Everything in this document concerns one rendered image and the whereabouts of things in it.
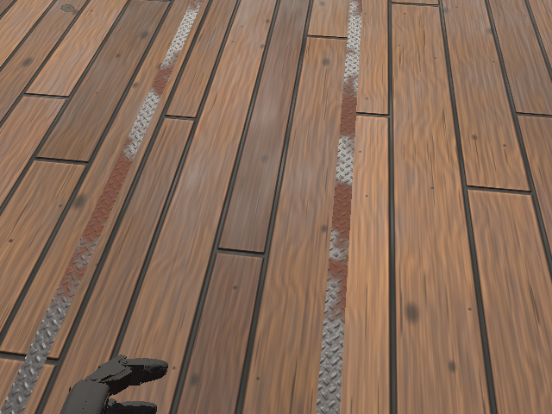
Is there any robot left hand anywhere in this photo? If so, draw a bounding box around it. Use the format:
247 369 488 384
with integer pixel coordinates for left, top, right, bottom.
60 354 168 414

